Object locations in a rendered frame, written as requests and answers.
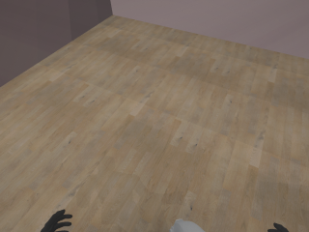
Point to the right robot thigh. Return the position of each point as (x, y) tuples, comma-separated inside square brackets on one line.
[(186, 226)]

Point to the left robot hand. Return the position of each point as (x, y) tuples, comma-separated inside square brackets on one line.
[(52, 224)]

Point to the right robot hand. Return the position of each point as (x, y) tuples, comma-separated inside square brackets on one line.
[(279, 228)]

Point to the right robot shin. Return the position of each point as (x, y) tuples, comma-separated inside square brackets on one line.
[(178, 220)]

